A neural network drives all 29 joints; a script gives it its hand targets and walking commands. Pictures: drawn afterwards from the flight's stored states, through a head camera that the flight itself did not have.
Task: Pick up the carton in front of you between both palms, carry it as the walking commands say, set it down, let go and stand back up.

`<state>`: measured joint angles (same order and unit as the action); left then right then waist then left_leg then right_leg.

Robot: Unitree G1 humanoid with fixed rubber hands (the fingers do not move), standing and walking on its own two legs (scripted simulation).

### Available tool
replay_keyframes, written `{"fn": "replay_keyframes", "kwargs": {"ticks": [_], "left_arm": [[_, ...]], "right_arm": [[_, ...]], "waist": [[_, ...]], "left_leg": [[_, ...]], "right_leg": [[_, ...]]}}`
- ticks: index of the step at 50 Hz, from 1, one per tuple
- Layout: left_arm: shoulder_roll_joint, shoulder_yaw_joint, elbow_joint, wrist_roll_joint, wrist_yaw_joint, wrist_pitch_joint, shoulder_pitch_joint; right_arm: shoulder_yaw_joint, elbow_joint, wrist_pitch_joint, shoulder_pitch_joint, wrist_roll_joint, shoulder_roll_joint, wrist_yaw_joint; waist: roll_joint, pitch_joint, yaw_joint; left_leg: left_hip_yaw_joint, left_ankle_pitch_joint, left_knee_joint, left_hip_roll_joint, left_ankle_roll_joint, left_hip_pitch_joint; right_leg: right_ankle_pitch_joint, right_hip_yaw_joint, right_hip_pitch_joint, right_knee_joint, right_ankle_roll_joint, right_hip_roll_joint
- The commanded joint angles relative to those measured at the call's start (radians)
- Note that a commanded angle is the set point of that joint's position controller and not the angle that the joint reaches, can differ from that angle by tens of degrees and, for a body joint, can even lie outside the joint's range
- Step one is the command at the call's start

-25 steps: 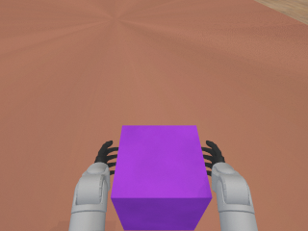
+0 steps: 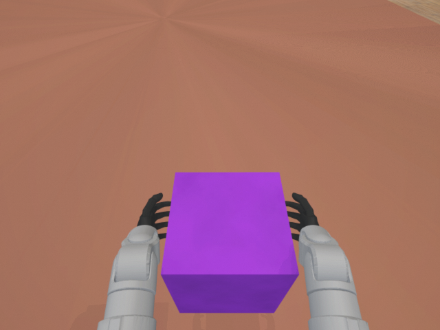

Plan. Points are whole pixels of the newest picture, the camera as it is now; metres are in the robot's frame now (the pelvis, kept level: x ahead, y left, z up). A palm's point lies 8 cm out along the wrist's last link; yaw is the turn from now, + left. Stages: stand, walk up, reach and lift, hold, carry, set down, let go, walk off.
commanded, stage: carry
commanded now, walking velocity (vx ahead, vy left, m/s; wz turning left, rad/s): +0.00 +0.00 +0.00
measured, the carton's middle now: (227, 246) +0.31 +0.00 -0.04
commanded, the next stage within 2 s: hold in 0.70 s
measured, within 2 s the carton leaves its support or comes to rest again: neither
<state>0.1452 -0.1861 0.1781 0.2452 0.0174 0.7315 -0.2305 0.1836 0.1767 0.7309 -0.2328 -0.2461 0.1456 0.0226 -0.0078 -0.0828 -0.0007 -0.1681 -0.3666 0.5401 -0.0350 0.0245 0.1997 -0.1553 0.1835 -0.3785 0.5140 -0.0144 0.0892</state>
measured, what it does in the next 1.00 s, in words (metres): stands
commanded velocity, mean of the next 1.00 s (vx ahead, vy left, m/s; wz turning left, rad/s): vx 0.00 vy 0.00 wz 0.00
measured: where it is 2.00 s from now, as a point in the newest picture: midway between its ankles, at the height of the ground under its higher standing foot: outside the picture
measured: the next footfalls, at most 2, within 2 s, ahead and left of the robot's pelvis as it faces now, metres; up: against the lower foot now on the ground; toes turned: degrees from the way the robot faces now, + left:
none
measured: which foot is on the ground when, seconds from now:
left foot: down 0.00-1.00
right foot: down 0.00-1.00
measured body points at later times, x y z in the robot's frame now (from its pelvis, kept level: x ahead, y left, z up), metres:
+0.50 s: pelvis -0.01 +0.01 +0.00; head -0.03 +0.01 +0.45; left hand +0.30 +0.16 +0.03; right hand +0.30 -0.14 +0.03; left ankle -0.05 +0.09 -0.73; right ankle +0.07 -0.12 -0.73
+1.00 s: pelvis -0.01 -0.01 +0.01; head -0.04 -0.02 +0.46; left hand +0.25 +0.19 +0.04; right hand +0.31 -0.10 +0.04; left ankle -0.05 +0.09 -0.73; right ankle +0.07 -0.14 -0.73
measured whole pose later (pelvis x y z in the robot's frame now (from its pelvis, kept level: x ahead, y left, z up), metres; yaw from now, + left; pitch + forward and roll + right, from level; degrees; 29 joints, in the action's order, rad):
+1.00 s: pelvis -0.01 -0.01 +0.01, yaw +10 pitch -7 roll +0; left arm 0.15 -0.22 0.25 0.25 0.01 0.68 -0.25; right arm 0.20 0.23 0.71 -0.26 -0.28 0.15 0.02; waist -0.03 0.05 -0.01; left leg 0.03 -0.26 0.41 0.03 0.02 0.03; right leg -0.12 -0.05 -0.14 0.37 0.03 0.01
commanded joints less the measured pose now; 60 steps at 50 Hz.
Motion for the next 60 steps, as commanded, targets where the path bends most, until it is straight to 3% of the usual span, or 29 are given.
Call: {"fn": "replay_keyframes", "kwargs": {"ticks": [1,35,36,37,38,39,41,42,43,46,49,60], "left_arm": [[0.886,0.559,-0.067,-0.253,-0.224,-0.036,-0.467],[0.890,0.558,-0.057,-0.253,-0.225,-0.032,-0.470],[0.928,0.536,-0.007,-0.253,-0.229,-0.051,-0.401],[0.903,0.513,-0.020,-0.213,-0.218,-0.079,-0.385],[0.879,0.487,-0.024,-0.203,-0.212,-0.087,-0.376],[0.880,0.481,-0.019,-0.195,-0.202,-0.090,-0.382],[0.892,0.488,0.006,-0.200,-0.200,-0.096,-0.402],[0.896,0.495,0.011,-0.203,-0.201,-0.099,-0.417],[0.903,0.508,0.008,-0.211,-0.208,-0.099,-0.445],[0.918,0.543,0.007,-0.239,-0.233,-0.094,-0.510],[0.914,0.528,0.037,-0.235,-0.251,-0.085,-0.539],[0.910,0.425,0.129,-0.193,-0.290,-0.096,-0.608]], "right_arm": [[-0.564,-0.060,-0.032,-0.460,0.254,0.898,-0.225],[-0.554,-0.045,-0.030,-0.458,0.250,0.899,-0.228],[-0.543,-0.074,-0.033,-0.354,0.253,0.918,-0.234],[-0.537,-0.128,-0.051,-0.406,0.237,0.874,-0.237],[-0.542,-0.123,-0.052,-0.420,0.238,0.880,-0.238],[-0.553,-0.106,-0.058,-0.432,0.244,0.879,-0.243],[-0.575,-0.100,-0.065,-0.449,0.256,0.889,-0.244],[-0.573,-0.089,-0.068,-0.460,0.253,0.890,-0.246],[-0.568,-0.073,-0.069,-0.454,0.248,0.899,-0.246],[-0.526,-0.023,-0.069,-0.441,0.218,0.911,-0.237],[-0.493,0.022,-0.065,-0.447,0.192,0.919,-0.237],[-0.491,0.081,-0.057,-0.576,0.205,0.982,-0.268]], "waist": [[0.008,-0.241,0.000],[0.001,-0.244,0.000],[-0.137,-0.102,0.013],[-0.120,-0.130,-0.012],[-0.048,-0.162,-0.016],[-0.073,-0.174,-0.036],[-0.041,-0.180,-0.024],[-0.059,-0.175,-0.022],[-0.034,-0.157,-0.007],[-0.034,-0.135,0.026],[-0.036,-0.095,0.034],[0.027,-0.103,-0.016]], "left_leg": [[0.104,0.213,-0.110,-0.119,0.007,0.029],[0.103,0.263,-0.102,-0.122,0.015,0.029],[0.316,0.507,-0.216,0.028,0.009,0.117],[0.321,0.574,-0.197,0.038,0.004,0.070],[0.317,0.662,-0.181,0.040,-0.005,-0.042],[0.301,0.615,-0.187,0.062,-0.009,-0.110],[0.293,0.614,-0.189,0.076,-0.014,-0.159],[0.291,0.518,-0.206,0.081,-0.015,-0.162],[0.292,0.506,-0.210,0.079,-0.016,-0.145],[0.286,0.427,-0.222,0.080,-0.026,-0.102],[0.277,0.315,-0.242,0.087,-0.026,-0.055],[0.254,0.112,-0.250,0.120,0.010,0.080]], "right_leg": [[0.184,-0.103,0.192,-0.037,-0.008,0.086],[0.176,-0.087,0.182,-0.030,0.005,0.083],[0.279,-0.212,0.533,-0.017,-0.012,-0.215],[0.315,-0.244,0.505,-0.042,-0.014,-0.187],[0.322,-0.258,0.457,-0.065,-0.012,-0.187],[0.301,-0.259,0.422,-0.084,-0.001,-0.186],[0.287,-0.247,0.397,-0.102,0.016,-0.206],[0.228,-0.244,0.394,-0.110,0.019,-0.207],[0.205,-0.237,0.392,-0.115,0.020,-0.213],[0.158,-0.235,0.418,-0.128,0.011,-0.214],[0.111,-0.229,0.435,-0.142,0.007,-0.210],[0.041,-0.252,0.557,-0.163,0.027,-0.162]]}}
